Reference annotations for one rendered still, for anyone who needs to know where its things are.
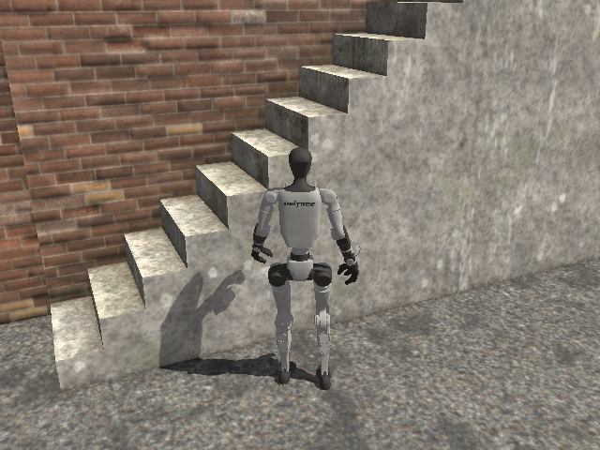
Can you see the robot right upper arm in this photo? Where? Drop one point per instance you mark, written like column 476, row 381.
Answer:
column 330, row 198

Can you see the left robot shin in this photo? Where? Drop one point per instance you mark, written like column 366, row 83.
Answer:
column 284, row 343

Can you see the robot shin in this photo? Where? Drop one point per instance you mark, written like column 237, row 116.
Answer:
column 324, row 345
column 284, row 343

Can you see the robot left forearm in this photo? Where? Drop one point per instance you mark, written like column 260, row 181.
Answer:
column 258, row 241

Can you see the robot right forearm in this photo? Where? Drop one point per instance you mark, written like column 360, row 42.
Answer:
column 346, row 249

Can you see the right robot shin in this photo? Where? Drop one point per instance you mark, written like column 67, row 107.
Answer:
column 324, row 345

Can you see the robot right hand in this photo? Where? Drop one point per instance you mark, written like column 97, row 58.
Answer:
column 351, row 270

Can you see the robot left hand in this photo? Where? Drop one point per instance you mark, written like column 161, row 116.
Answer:
column 260, row 259

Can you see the robot left upper arm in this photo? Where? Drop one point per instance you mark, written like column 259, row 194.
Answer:
column 270, row 197

